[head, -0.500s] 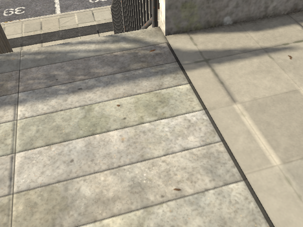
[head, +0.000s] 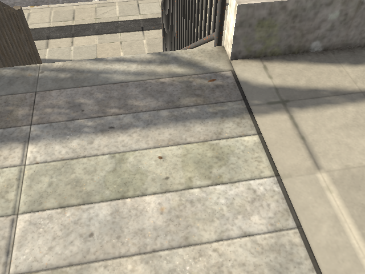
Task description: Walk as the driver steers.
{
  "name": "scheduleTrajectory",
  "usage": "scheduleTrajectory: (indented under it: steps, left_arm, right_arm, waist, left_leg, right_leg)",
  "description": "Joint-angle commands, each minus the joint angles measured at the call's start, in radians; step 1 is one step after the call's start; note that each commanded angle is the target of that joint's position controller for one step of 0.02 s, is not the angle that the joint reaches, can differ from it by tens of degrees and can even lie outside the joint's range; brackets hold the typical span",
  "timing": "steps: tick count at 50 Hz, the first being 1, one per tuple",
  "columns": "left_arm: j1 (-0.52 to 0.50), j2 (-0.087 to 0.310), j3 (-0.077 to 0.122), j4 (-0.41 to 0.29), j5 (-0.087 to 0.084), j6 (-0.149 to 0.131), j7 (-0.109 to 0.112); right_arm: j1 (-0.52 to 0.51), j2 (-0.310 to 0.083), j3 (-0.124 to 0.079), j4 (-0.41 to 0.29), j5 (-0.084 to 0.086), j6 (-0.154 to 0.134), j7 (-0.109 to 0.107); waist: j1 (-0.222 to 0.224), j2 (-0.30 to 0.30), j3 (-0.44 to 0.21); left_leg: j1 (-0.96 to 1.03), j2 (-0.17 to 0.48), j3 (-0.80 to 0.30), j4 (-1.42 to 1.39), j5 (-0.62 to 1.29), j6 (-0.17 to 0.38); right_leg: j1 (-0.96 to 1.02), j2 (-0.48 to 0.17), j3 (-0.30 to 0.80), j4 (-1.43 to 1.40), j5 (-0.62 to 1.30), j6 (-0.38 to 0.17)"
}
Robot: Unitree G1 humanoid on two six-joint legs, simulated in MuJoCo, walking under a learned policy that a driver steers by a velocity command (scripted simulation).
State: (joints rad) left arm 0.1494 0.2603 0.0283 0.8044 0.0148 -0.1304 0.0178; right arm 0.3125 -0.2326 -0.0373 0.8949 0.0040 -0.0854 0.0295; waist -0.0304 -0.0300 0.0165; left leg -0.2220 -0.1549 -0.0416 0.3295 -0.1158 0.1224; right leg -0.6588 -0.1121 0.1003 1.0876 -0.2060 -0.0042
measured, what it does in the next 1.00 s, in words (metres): walks ahead, turning left: right foot, then left foot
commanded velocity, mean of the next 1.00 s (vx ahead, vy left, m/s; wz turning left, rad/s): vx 0.50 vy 0.00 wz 0.57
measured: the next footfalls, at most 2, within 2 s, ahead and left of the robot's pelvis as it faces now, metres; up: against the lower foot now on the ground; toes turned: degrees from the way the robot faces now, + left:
right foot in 0.24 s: +0.31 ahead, -0.14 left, +0.00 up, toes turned +13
left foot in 0.78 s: +0.49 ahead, +0.20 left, +0.00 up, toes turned +31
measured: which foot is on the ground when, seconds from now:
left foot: down 0.00-0.26, up 0.28-0.76, down 0.78-1.00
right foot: up 0.00-0.22, down 0.24-0.80, up 0.82-1.00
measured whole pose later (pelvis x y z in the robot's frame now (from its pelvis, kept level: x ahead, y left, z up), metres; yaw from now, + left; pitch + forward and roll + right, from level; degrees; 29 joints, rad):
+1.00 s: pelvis +0.47 +0.12 +0.00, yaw +36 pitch +2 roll +0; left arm 0.15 0.31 0.05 0.71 0.01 -0.11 0.01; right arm 0.30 -0.27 -0.06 0.68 0.01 -0.05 0.03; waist -0.02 -0.04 0.04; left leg -0.26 -0.12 -0.04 0.40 -0.17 0.11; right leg -0.63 -0.12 0.07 1.10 -0.26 0.03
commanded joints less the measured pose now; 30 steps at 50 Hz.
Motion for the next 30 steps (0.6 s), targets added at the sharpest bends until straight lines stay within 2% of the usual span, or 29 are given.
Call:
scheduleTrajectory:
  steps: [1, 4, 7, 9, 10, 11, 12, 13, 14, 15, 16, 17, 18, 20, 21, 25, 30]
  left_arm:
    - [0.009, 0.059, 0.016, -0.064, 0.012, 0.011, 0.018]
    - [-0.11, 0.04, 0.007, -0.103, -0.005, 0.006, 0.013]
    - [-0.174, 0.071, 0.014, -0.136, -0.022, -0.002, -0.001]
    - [-0.182, 0.101, 0.025, -0.151, -0.026, -0.015, -0.013]
    - [-0.157, 0.115, 0.031, -0.149, -0.027, -0.023, -0.016]
    - [-0.088, 0.127, 0.041, -0.132, -0.026, -0.029, -0.016]
    - [0.028, 0.161, 0.055, -0.111, -0.016, -0.034, -0.01]
    - [0.204, 0.225, 0.072, -0.093, -0.008, -0.031, -0.001]
    - [0.263, 0.278, 0.088, -0.059, -0.003, -0.013, -0.007]
    - [0.21, 0.166, 0.067, -0.092, -0.009, -0.01, -0.011]
    - [0.18, 0.114, 0.054, -0.102, -0.012, -0.004, -0.011]
    - [0.131, 0.106, 0.047, -0.108, -0.01, 0.0, -0.014]
    - [0.097, 0.091, 0.043, -0.102, -0.01, 0.004, -0.016]
    - [0.084, 0.083, 0.042, -0.087, -0.006, 0.002, -0.021]
    - [0.092, 0.091, 0.046, -0.078, -0.009, -0.001, -0.024]
    - [0.124, 0.13, 0.063, -0.046, -0.009, -0.001, -0.02]
    - [0.151, 0.165, 0.069, -0.021, -0.016, 0.016, -0.009]
  right_arm:
    - [-0.053, -0.161, -0.037, -0.095, 0.006, -0.021, -0.025]
    - [0.019, -0.175, -0.045, -0.087, 0.021, -0.009, -0.034]
    - [0.061, -0.167, -0.045, -0.081, 0.029, 0.004, -0.038]
    - [0.061, -0.167, -0.046, -0.089, 0.025, 0.012, -0.043]
    - [0.049, -0.172, -0.048, -0.096, 0.02, 0.016, -0.046]
    - [0.034, -0.158, -0.044, -0.106, 0.018, 0.021, -0.047]
    - [0.019, -0.12, -0.03, -0.121, 0.013, 0.019, -0.044]
    - [0.027, -0.048, -0.006, -0.143, -0.002, 0.013, -0.04]
    - [0.142, -0.037, 0.001, -0.18, 0.034, -0.001, -0.035]
    - [0.13, -0.156, -0.022, -0.151, 0.048, 0.002, -0.039]
    - [0.038, -0.19, -0.034, -0.163, 0.04, 0.011, -0.039]
    - [0.007, -0.165, -0.033, -0.169, 0.028, 0.018, -0.04]
    - [-0.017, -0.151, -0.037, -0.181, 0.018, 0.021, -0.038]
    - [-0.011, -0.111, -0.036, -0.192, 0.025, 0.033, -0.027]
    - [-0.017, -0.095, -0.034, -0.203, 0.026, 0.038, -0.024]
    - [-0.092, -0.081, -0.032, -0.255, 0.021, 0.043, -0.02]
    - [-0.244, -0.062, -0.022, -0.31, 0.018, 0.033, 0.01]
  waist:
    - [0.036, 0.061, 0.027]
    - [-0.02, 0.092, 0.002]
    - [-0.045, 0.102, -0.015]
    - [-0.032, 0.115, -0.022]
    - [-0.011, 0.134, -0.029]
    - [0.027, 0.145, -0.051]
    - [0.083, 0.132, -0.129]
    - [0.142, -0.009, -0.272]
    - [0.075, -0.37, -0.343]
    - [0.092, -0.201, -0.246]
    - [0.11, -0.091, -0.141]
    - [0.088, -0.009, -0.083]
    - [0.067, -0.014, -0.04]
    - [0.045, -0.062, -0.015]
    - [0.042, -0.07, -0.014]
    - [0.05, -0.039, -0.006]
    - [0.099, -0.035, 0.028]
  left_leg:
    - [-0.201, 0.226, -0.217, -0.176, 0.046, 0.159]
    - [-0.137, 0.215, -0.226, -0.126, 0.011, 0.118]
    - [-0.027, 0.253, -0.314, -0.06, -0.064, 0.108]
    - [0.04, 0.276, -0.383, 0.004, -0.083, 0.099]
    - [0.054, 0.279, -0.407, 0.042, -0.063, 0.091]
    - [0.05, 0.255, -0.409, 0.099, -0.039, 0.073]
    - [-0.008, 0.21, -0.368, 0.238, -0.019, 0.041]
    - [-0.155, 0.125, -0.241, 0.553, -0.191, -0.006]
    - [-0.501, 0.042, -0.13, 0.803, -0.474, -0.042]
    - [-0.603, 0.129, -0.163, 0.936, -0.424, -0.057]
    - [-0.618, 0.158, -0.145, 0.972, -0.325, -0.066]
    - [-0.577, 0.189, -0.127, 0.954, -0.248, -0.082]
    - [-0.562, 0.215, -0.121, 0.91, -0.2, -0.089]
    - [-0.5, 0.244, -0.078, 0.88, -0.157, -0.1]
    - [-0.504, 0.25, -0.066, 0.871, -0.139, -0.105]
    - [-0.569, 0.262, -0.068, 0.735, -0.027, -0.122]
    - [-0.519, 0.252, 0.005, 0.466, 0.156, -0.103]
  right_leg:
    - [0.104, 0.022, -0.047, -0.222, 0.181, 0.04]
    - [0.154, 0.077, -0.049, -0.454, 0.292, 0.051]
    - [0.165, 0.094, -0.02, -0.553, 0.263, 0.054]
    - [0.198, 0.105, -0.005, -0.613, 0.184, 0.036]
    - [0.242, 0.109, -0.01, -0.636, 0.139, 0.021]
    - [0.335, 0.11, -0.024, -0.677, 0.118, -0.003]
    - [0.524, 0.049, 0.012, -0.678, 0.104, -0.048]
    - [0.792, -0.147, 0.193, -0.675, 0.073, -0.119]
    - [1.029, -0.34, 0.65, -0.764, -0.149, -0.271]
    - [0.957, -0.325, 0.646, -0.792, -0.276, -0.244]
    - [0.851, -0.278, 0.476, -0.792, -0.202, -0.197]
    - [0.737, -0.226, 0.351, -0.817, -0.065, -0.175]
    - [0.664, -0.187, 0.268, -0.841, 0.02, -0.168]
    - [0.572, -0.131, 0.128, -0.891, 0.12, -0.156]
    - [0.563, -0.127, 0.084, -0.903, 0.172, -0.165]
    - [0.598, -0.142, -0.033, -0.921, 0.343, -0.185]
    - [0.631, -0.137, -0.164, -0.919, 0.324, -0.155]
